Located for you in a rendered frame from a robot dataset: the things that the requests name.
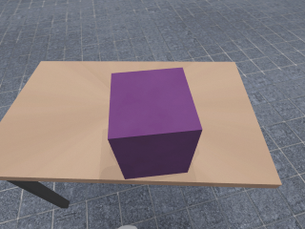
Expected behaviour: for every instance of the carton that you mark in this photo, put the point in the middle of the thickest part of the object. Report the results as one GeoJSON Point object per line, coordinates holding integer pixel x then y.
{"type": "Point", "coordinates": [153, 125]}

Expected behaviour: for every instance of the table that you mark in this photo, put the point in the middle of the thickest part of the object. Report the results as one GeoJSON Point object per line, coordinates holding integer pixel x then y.
{"type": "Point", "coordinates": [56, 130]}

